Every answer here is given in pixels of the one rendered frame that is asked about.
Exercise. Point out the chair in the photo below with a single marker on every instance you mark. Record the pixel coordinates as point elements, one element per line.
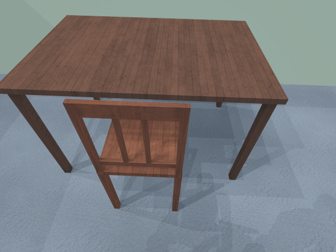
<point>144,139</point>

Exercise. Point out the table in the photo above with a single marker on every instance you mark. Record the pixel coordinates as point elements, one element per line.
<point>147,58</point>

